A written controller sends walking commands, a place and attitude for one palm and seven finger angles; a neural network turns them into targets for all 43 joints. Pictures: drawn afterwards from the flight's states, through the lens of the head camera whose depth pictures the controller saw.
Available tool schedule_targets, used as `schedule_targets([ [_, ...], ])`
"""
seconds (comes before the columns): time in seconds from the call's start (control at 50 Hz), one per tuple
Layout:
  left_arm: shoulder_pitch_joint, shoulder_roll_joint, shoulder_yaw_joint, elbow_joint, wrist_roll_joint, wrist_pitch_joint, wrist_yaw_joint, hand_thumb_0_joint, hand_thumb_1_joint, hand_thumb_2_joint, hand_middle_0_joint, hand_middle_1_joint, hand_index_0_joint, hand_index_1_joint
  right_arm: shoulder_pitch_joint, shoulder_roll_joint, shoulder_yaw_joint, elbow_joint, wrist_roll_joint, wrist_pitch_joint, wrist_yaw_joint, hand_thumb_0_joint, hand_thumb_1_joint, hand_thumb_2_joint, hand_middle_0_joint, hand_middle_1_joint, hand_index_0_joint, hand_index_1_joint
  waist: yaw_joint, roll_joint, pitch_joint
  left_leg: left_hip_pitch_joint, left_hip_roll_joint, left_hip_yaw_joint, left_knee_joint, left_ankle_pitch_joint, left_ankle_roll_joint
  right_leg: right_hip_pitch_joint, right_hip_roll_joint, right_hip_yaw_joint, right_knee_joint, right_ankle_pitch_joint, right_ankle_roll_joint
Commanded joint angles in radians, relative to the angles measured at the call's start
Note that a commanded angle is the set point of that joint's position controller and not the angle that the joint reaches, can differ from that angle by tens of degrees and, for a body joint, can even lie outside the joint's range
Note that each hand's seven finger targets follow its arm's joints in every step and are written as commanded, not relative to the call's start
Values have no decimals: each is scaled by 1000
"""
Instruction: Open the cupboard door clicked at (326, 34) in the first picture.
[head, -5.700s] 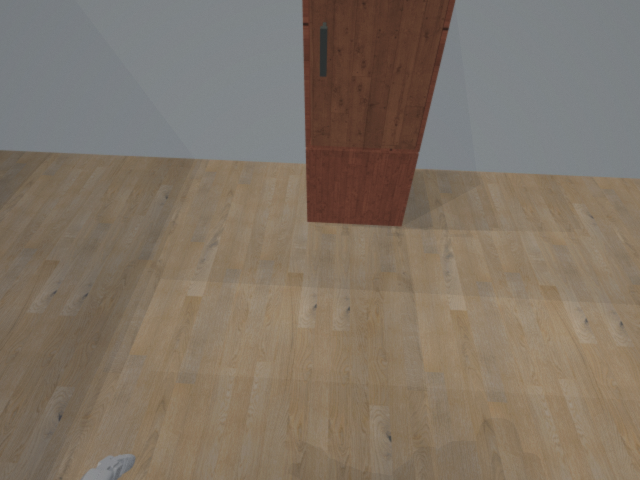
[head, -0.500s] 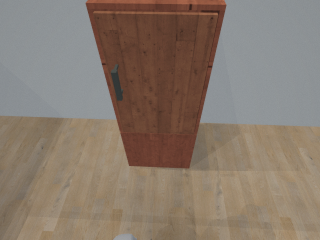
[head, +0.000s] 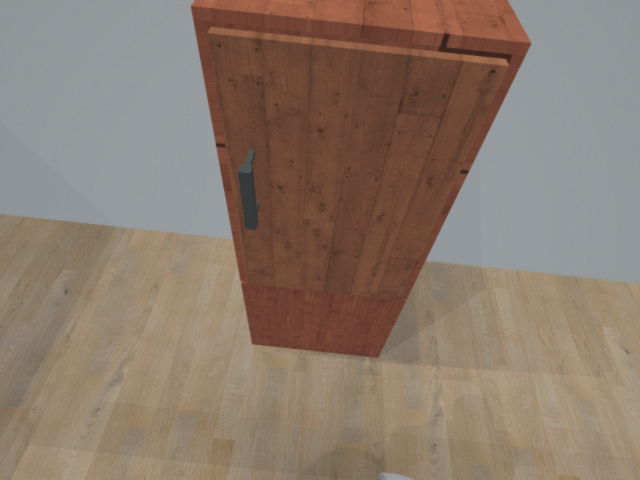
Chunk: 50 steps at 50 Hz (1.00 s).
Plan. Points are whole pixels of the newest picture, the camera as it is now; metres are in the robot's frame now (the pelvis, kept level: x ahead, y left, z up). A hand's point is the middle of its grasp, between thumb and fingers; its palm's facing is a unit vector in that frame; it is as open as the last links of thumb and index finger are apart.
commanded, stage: come to a stop and stand still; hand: left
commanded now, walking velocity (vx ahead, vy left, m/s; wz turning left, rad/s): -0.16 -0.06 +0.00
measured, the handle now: (251, 191) +0.54 +0.16 +0.00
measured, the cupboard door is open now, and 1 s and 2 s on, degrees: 0 0 0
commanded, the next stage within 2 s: look again from close up in 1.44 s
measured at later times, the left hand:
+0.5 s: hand out of the picture +0.00 +0.11 -0.15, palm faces +0.10 -0.95 -0.29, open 7.3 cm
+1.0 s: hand out of the picture -0.05 +0.16 -0.18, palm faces +0.07 -0.99 -0.15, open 7.3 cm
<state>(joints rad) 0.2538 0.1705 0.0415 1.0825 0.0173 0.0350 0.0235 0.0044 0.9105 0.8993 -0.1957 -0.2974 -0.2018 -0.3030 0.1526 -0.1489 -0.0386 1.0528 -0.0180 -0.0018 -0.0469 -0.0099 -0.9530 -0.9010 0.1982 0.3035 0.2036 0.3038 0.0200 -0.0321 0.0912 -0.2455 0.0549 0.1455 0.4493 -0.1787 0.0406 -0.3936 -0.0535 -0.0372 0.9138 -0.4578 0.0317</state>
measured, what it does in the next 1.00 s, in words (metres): steps on the spot: right foot, then left foot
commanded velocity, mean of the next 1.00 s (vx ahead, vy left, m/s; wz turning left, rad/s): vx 0.04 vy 0.05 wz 0.00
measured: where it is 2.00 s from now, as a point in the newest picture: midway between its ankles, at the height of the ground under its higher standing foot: outside the picture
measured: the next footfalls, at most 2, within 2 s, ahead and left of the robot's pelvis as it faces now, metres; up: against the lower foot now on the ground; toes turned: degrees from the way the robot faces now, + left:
right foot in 0.20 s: +0.04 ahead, -0.18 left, +0.00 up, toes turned -5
left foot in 0.76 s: +0.02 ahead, +0.09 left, +0.00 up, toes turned +2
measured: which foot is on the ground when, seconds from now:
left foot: down 0.00-0.20, up 0.22-0.74, down 0.76-1.00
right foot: up 0.00-0.18, down 0.20-0.76, up 0.78-1.00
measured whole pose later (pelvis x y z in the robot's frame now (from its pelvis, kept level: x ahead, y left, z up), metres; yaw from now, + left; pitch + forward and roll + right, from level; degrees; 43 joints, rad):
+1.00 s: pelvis -0.04 -0.02 +0.00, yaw +1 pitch +0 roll +0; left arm 0.28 0.19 0.04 1.11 0.02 0.03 0.00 0.01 0.91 0.90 -0.19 -0.30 -0.20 -0.30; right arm 0.32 -0.09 -0.01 1.10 -0.03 -0.01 -0.04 0.00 -0.92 -0.90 0.20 0.30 0.20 0.30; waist 0.01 -0.06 0.01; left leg -0.09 -0.01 0.03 0.33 -0.25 0.02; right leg -0.35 -0.04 -0.03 0.74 -0.35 0.03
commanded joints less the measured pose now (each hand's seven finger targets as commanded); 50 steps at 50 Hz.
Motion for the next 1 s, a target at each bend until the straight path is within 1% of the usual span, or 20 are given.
schedule_targets([
  [0.0, 77, 58, 31, -64, 4, 22, 5, 0, 900, 900, -200, -300, -200, -300, 65, -188, -49, -40, -3, 5, -12, 0, -900, -900, 200, 300, 200, 300, -17, 189, -143, 125, 293, -162, -89, 634, 135, -44, 0, 29, 84, 18, 8],
  [0.1, 54, 49, 27, -97, -1, 9, 5, 0, 900, 900, -200, -300, -200, -300, 23, -192, -60, -57, -11, 17, 6, 0, -900, -900, 200, 300, 200, 300, -11, 269, -113, 40, 263, -164, -77, 398, 102, 81, 2, -14, -174, 47, -9],
  [0.14, 113, 59, 27, -77, 1, -9, 7, 0, 900, 900, -200, -300, -200, -300, 18, -179, -59, -60, -4, 24, 18, 0, -900, -900, 200, 300, 200, 300, 19, 207, -138, -21, 199, -133, -6, 179, 48, 218, 10, -41, -393, 234, -5],
  [0.16, 126, 102, 29, -73, 10, -22, 12, 0, 900, 900, -200, -300, -200, -300, 38, -136, -54, -61, 5, 26, 25, 0, -900, -900, 200, 300, 200, 300, 24, 79, -136, -62, 121, -89, 93, -4, -9, 261, -46, 26, -535, 334, -8],
  [0.18, 81, 199, 35, -92, 21, -41, 18, 0, 900, 900, -200, -300, -200, -300, 82, -53, -37, -79, 13, 32, 33, 0, -900, -900, 200, 300, 200, 300, -8, -207, -113, -170, 7, -37, 228, -285, -73, 236, -266, 288, -631, 442, -75],
  [0.2, 68, 235, 39, -113, 14, -36, 15, 0, 900, 900, -200, -300, -200, -300, 29, -81, -43, -100, 10, 45, 34, 0, -900, -900, 200, 300, 200, 300, 31, -230, -86, -148, -12, -106, 352, -403, -70, 115, -364, 350, -670, 462, -166],
  [0.22, 35, 238, 36, -124, 15, -31, 12, 0, 900, 900, -200, -300, -200, -300, 32, -91, -48, -98, 5, 54, 40, 0, -900, -900, 200, 300, 200, 300, 14, -144, -75, -136, -13, -142, 448, -371, -65, 53, -354, 307, -686, 307, -195],
  [0.26, -15, 214, 43, -128, 10, -35, 17, 0, 900, 900, -200, -300, -200, -300, 40, -116, -50, -77, -5, 67, 41, 0, -900, -900, 200, 300, 200, 300, 0, -201, -25, -226, -19, -185, 574, -276, -64, 71, -304, 326, -698, 224, -160],
  [0.3, -27, 187, 41, -139, 8, -37, 20, 0, 900, 900, -200, -300, -200, -300, 81, -131, -56, -59, -7, 62, 50, 0, -900, -900, 200, 300, 200, 300, -7, -157, -29, -259, -13, -184, 634, -185, -75, 123, -268, 251, -669, 270, -147],
  [0.42, 65, 186, 50, -127, 7, -42, 27, 0, 900, 900, -200, -300, -200, -300, 66, -133, -50, -80, -11, 65, 59, 0, -900, -900, 200, 300, 200, 300, 38, -118, -57, -301, -15, -180, 606, -129, -103, 239, -280, 256, -681, 174, -151],
  [0.6, 71, 206, 54, -110, 24, -37, 12, 0, 900, 900, -200, -300, -200, -300, 90, -107, -31, -83, 0, 42, 60, 0, -900, -900, 200, 300, 200, 300, 39, -190, -75, -116, -32, -101, 263, -252, -79, 194, -252, 262, -755, -9, -165],
  [0.68, 19, 189, 47, -87, 12, -28, 7, 0, 900, 900, -200, -300, -200, -300, 236, -73, -15, -26, 7, 13, 45, 0, -900, -900, 200, 300, 200, 300, -31, -166, -105, 166, -65, -56, -52, -99, -57, 67, -160, 162, -680, -12, -101],
  [0.7, 22, 156, 36, -85, 4, -25, 5, 0, 900, 900, -200, -300, -200, -300, 270, -87, -12, -11, 6, 3, 37, 0, -900, -900, 200, 300, 200, 300, -42, -84, -113, 244, -37, -84, -120, -88, -52, 5, -116, 119, -610, -24, -70],
  [0.74, 42, 48, 10, -91, -5, -21, -3, 0, 900, 900, -200, -300, -200, -300, 241, -203, -29, -30, -6, -9, 24, 0, -900, -900, 200, 300, 200, 300, -41, 299, -28, 112, 255, -454, -339, -404, 37, -111, 8, -35, -321, 7, -15],
  [0.76, 9, 55, 8, -94, 4, -22, -4, 0, 900, 900, -200, -300, -200, -300, 194, -205, -23, -48, -10, -5, 19, 0, -900, -900, 200, 300, 200, 300, -35, 238, 55, -30, 292, -507, -389, -455, 81, -91, 5, 6, -238, 24, -21],
  [0.78, 22, 60, 10, -78, 10, -23, -10, 0, 900, 900, -200, -300, -200, -300, 132, -193, -15, -58, -11, -7, 19, 0, -900, -900, 200, 300, 200, 300, -7, 216, 64, -125, 278, -486, -397, -510, 89, -23, -7, 25, -188, 59, -24],
  [0.84, 73, 56, 10, -19, 10, -18, -21, 0, 900, 900, -200, -300, -200, -300, 119, -129, 4, -32, -4, -21, 2, 0, -900, -900, 200, 300, 200, 300, 4, 217, 84, -31, 171, -320, -345, -202, 52, -59, 2, 39, -91, 142, -8],
  [0.88, 64, 57, 8, -13, 4, -23, -23, 0, 900, 900, -200, -300, -200, -300, 158, -120, 4, -11, -1, -27, -6, 0, -900, -900, 200, 300, 200, 300, -5, 158, 54, 70, 174, -281, -288, 64, 62, -81, -3, 32, -103, 153, 5],
  [0.94, 5, 46, 2, -30, -2, -25, -18, 0, 900, 900, -200, -300, -200, -300, 229, -126, -2, 28, -8, -29, -17, 0, -900, -900, 200, 300, 200, 300, -39, 171, -19, 209, 203, -265, -171, 504, 91, -58, -1, 20, -194, 85, 8],
  [0.98, -11, 39, -1, -36, -10, -32, -13, 0, 900, 900, -200, -300, -200, -300, 232, -128, -7, 42, -7, -26, -16, 0, -900, -900, 200, 300, 200, 300, -46, 200, -52, 241, 194, -253, -115, 614, 92, 11, 8, -1, -310, 75, -1],
])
